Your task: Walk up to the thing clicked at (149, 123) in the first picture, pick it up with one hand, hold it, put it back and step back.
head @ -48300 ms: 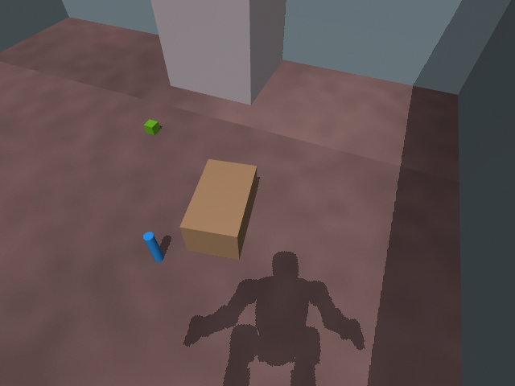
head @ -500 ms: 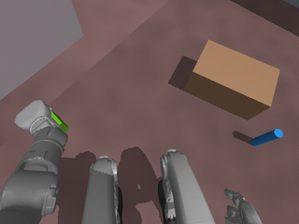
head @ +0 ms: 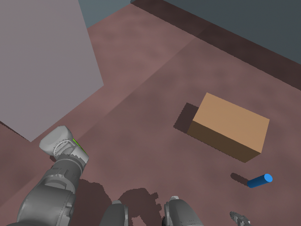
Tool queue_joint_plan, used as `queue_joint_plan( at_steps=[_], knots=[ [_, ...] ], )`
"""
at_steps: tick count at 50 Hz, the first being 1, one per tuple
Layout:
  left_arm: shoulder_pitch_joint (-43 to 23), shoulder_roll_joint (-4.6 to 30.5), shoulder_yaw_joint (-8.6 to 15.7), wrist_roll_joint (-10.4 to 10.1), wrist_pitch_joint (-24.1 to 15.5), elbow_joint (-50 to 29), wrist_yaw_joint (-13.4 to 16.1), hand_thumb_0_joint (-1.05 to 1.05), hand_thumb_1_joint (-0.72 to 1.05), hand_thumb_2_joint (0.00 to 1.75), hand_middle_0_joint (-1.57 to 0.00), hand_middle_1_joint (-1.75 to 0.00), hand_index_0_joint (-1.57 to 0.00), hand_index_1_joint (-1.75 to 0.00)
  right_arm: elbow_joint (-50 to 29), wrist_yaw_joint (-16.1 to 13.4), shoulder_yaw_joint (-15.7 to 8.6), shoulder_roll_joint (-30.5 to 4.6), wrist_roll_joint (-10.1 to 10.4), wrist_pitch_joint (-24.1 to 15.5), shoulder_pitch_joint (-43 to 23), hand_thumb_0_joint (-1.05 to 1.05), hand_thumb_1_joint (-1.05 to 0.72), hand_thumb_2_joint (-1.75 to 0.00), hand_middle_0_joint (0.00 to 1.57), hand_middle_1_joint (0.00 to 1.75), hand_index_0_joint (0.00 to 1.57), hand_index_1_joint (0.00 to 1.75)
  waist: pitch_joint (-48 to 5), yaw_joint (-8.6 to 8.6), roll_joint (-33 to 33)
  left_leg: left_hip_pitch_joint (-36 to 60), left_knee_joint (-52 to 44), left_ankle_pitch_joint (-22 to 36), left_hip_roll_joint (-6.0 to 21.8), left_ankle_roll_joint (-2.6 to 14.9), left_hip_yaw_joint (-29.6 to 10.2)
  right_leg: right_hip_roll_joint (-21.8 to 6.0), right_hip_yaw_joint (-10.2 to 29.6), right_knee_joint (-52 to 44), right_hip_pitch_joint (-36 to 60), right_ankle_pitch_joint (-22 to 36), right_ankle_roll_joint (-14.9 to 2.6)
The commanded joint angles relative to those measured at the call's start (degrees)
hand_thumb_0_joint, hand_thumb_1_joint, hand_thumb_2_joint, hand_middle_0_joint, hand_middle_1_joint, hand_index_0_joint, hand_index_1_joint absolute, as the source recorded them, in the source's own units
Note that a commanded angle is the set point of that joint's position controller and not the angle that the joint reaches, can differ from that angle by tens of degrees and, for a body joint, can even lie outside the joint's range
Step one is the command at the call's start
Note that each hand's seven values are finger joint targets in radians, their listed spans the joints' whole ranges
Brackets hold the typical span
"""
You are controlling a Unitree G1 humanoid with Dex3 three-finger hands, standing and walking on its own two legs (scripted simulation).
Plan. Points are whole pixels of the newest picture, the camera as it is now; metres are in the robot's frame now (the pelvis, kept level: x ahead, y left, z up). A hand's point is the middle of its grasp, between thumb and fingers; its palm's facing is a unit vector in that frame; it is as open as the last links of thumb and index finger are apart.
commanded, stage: lift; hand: left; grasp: from above
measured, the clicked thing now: (71, 151) +0.36 +0.24 -0.13
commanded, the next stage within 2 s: hold in 0.34 s
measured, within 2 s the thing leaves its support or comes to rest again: neither
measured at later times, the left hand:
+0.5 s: hand (55, 150) +0.32 +0.24 -0.02, palm faces -0.31 -0.35 -0.89, open 8.7 cm
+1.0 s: hand (51, 141) +0.33 +0.24 +0.02, palm faces -0.29 -0.33 -0.90, open 8.6 cm
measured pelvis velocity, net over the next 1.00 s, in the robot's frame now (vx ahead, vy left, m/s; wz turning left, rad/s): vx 0.02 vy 0.01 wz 0.00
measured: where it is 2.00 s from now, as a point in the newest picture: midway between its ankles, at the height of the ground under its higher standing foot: outside the picture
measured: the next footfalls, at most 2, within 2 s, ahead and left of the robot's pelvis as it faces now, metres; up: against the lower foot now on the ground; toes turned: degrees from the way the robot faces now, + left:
none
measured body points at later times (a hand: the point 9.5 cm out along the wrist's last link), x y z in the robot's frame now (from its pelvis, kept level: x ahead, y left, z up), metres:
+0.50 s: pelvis +0.01 +0.00 +0.06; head +0.05 +0.00 +0.51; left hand +0.34 +0.25 +0.03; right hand +0.09 -0.25 -0.07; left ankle +0.02 +0.13 -0.65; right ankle +0.02 -0.11 -0.65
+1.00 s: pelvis +0.02 +0.01 +0.08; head +0.05 -0.01 +0.53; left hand +0.35 +0.25 +0.07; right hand +0.14 -0.24 -0.05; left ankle +0.02 +0.13 -0.65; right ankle +0.02 -0.11 -0.65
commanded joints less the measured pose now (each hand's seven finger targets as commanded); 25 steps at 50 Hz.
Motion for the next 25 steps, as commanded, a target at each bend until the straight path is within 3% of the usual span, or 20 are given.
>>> queue_joint_plan(
  at_steps=[1, 2, 9, 14, 21, 25],
  knots=[
    [-19.1, 10.8, 1.4, 1.9, 0.6, -7.9, 3.3, 0.0, 0.59, 0.45, -0.98, -0.54, -1.0, -0.51, -3.6, 0.2, -2.5, -8.2, 0.0, -1.4, 5.5, 0.0, -0.89, -0.9, 0.2, 0.3, 0.2, 0.3, -21.6, 0.53, 0.6, 18.2, -10.8, 22.6, -2.7, 2.32, 3.0, 0.8, 0.8, -13.7, 21.8, 27.6, 1.15],
    [-17.2, 10.1, 1.6, 1.7, 1.1, -4.8, 3.2, 0.0, 0.57, 0.44, -0.97, -0.51, -1.0, -0.49, -3.4, 0.5, -2.5, -8.4, -0.1, -1.4, 5.3, 0.0, -0.89, -0.9, 0.2, 0.3, 0.2, 0.3, -20.5, 0.47, 1.0, 19.2, -11.7, 23.8, -2.7, 2.02, 3.0, 0.7, 0.6, -13.9, 21.7, 27.5, 0.82],
    [-16.0, 9.7, 0.7, 2.3, 0.8, -6.7, 1.7, 0.0, 0.54, 0.38, -0.97, -0.41, -0.97, -0.4, -4.5, 1.9, -2.9, -8.4, 0.2, -1.0, 6.0, 0.0, -0.89, -0.9, 0.2, 0.3, 0.2, 0.3, -19.1, 1.09, -1.8, 22.6, -17.3, 25.1, -3.2, 2.33, 3.3, -0.2, 1.7, -18.9, 30.4, 33.9, 1.4],
    [-16.6, 9.0, -0.4, 3.0, 0.1, -10.1, 1.0, 0.0, 0.53, 0.36, -0.95, -0.42, -0.96, -0.41, -5.3, 2.2, -3.0, -8.9, 0.3, -1.3, 5.2, 0.0, -0.89, -0.89, 0.2, 0.3, 0.2, 0.3, -16.9, 1.18, 0.0, 29.3, -21.5, 25.7, -3.1, 2.2, 3.4, 0.3, 1.2, -22.9, 30.7, 28.8, 1.11],
    [-18.7, 5.8, -1.8, 1.7, 1.4, -8.0, 1.9, 0.0, 0.55, 0.34, -0.96, -0.44, -0.98, -0.42, -5.3, 2.6, -2.7, -9.1, 0.1, -2.0, 2.9, 0.0, -0.89, -0.89, 0.2, 0.3, 0.2, 0.3, -10.6, 1.5, -0.3, 32.0, -27.5, 18.6, -3.0, 1.54, 3.3, 0.5, 1.0, -27.3, 30.4, 19.1, 0.52],
    [-20.0, 7.1, -2.0, 2.0, 1.6, -9.7, 1.6, 0.0, 0.52, 0.3, -0.96, -0.37, -0.97, -0.36, -5.9, 2.9, -2.3, -9.4, 0.4, -2.2, 1.6, 0.0, -0.9, -0.9, 0.2, 0.3, 0.2, 0.3, -10.8, 1.67, -1.4, 33.9, -29.1, 18.2, -2.9, 1.67, 3.4, 0.2, 1.3, -28.9, 32.2, 18.7, 0.76]
  ],
)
